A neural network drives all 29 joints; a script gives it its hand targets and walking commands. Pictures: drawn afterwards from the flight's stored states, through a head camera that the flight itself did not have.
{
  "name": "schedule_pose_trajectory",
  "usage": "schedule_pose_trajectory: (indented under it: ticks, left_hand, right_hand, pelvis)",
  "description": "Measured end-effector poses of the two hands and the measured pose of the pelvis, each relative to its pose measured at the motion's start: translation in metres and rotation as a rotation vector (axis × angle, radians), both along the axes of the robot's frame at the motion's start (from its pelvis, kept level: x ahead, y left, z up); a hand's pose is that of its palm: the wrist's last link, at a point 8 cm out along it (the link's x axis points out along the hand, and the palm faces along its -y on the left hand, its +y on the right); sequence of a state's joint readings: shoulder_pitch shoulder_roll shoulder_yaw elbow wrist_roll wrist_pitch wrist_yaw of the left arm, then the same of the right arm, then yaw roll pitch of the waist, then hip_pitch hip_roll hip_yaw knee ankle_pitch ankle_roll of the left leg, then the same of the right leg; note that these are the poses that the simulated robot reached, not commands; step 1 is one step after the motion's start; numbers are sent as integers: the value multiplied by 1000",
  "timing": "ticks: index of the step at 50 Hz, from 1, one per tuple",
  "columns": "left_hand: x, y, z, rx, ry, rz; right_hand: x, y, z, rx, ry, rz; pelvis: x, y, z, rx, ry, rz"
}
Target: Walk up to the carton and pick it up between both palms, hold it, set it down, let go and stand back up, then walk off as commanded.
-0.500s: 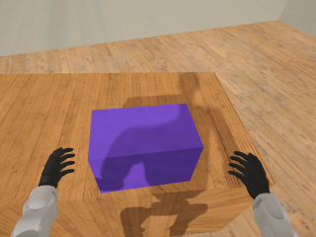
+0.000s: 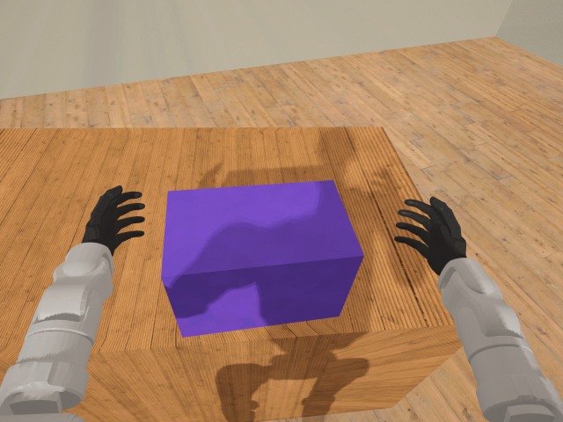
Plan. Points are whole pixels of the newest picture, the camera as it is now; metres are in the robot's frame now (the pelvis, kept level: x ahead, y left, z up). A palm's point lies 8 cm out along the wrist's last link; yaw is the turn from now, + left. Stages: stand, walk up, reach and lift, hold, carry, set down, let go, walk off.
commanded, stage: reach and lift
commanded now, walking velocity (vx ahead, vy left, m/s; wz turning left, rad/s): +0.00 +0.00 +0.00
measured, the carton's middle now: (258, 257) +0.42 +0.04 -0.03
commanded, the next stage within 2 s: none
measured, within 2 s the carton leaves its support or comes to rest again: neither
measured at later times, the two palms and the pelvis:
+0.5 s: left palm (107, 204) +0.41 +0.26 +0.11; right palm (430, 212) +0.41 -0.22 +0.11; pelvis +0.01 +0.00 +0.00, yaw +0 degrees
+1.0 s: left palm (126, 258) +0.40 +0.26 -0.01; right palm (397, 249) +0.41 -0.20 +0.02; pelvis +0.00 +0.02 -0.01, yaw +0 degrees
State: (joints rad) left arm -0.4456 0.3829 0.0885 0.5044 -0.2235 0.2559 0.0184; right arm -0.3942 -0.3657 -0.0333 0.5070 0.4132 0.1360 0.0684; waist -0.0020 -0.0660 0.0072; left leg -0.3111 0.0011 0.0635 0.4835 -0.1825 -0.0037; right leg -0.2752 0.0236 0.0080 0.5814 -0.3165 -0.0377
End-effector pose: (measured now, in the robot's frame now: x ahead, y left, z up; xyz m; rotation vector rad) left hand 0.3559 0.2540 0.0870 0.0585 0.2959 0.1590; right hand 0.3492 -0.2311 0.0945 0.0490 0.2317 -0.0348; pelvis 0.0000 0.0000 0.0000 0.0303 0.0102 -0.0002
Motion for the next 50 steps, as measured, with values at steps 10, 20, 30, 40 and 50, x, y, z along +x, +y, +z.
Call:
schedule_pose_trajectory:
  ticks: [10, 20, 30, 40, 50]
  left_hand:
    - [24, -1, 5, -3, 4, 7]
    - [51, 1, 20, -4, -1, 27]
    - [49, 8, 1, -11, 20, 41]
    - [42, -6, -43, 6, 33, -9]
    - [40, 4, -97, 0, 40, 14]
  right_hand:
    - [32, 7, 11, -14, -5, 14]
    - [57, 9, 18, -5, 12, -1]
    - [58, 7, -1, -18, 69, -23]
    - [58, 19, -25, -58, 59, 4]
    - [62, 29, -76, -79, 118, -16]
  pelvis:
    - [3, 0, 0, 0, 5, 0]
    - [7, -1, 0, 1, 18, 0]
    - [9, 0, 0, 0, 39, 1]
    - [4, 6, -3, -16, 173, 0]
    - [4, 16, -14, -41, 341, 1]
